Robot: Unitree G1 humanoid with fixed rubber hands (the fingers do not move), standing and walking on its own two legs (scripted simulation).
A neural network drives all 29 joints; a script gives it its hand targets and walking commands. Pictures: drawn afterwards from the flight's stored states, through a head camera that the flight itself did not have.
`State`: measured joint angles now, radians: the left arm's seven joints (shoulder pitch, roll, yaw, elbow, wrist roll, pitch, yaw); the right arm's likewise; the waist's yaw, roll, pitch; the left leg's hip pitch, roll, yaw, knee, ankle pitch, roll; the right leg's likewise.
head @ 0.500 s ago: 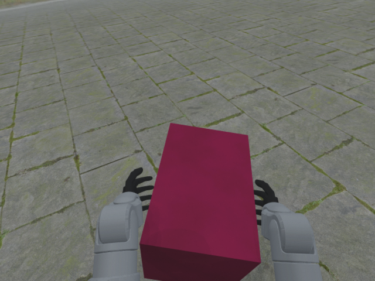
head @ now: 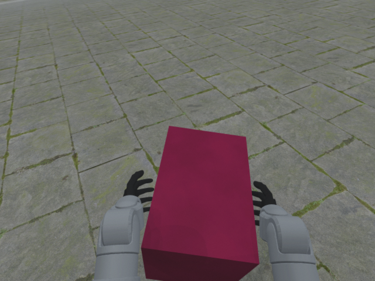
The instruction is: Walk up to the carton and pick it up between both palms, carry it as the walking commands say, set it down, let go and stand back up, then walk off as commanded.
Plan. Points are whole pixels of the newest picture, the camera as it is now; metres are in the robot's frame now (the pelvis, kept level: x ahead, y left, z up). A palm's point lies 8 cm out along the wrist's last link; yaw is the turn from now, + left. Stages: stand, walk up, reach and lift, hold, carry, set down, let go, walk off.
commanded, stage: carry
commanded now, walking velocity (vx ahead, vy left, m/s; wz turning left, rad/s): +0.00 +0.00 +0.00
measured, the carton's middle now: (197, 205) +0.33 +0.00 -0.02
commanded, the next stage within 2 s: hold in 1.26 s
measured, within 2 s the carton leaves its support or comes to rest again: neither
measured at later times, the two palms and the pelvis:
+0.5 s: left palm (131, 201) +0.30 +0.15 +0.06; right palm (263, 209) +0.29 -0.14 +0.04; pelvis +0.01 +0.00 +0.00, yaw +0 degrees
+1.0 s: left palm (131, 201) +0.31 +0.15 +0.05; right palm (261, 206) +0.30 -0.14 +0.03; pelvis +0.02 +0.00 +0.00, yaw +0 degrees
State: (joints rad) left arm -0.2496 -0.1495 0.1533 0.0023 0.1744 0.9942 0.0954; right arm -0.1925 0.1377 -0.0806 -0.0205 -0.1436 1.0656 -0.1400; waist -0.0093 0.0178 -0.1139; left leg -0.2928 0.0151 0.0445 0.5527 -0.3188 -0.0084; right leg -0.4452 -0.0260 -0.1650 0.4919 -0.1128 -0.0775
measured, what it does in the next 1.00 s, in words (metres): stands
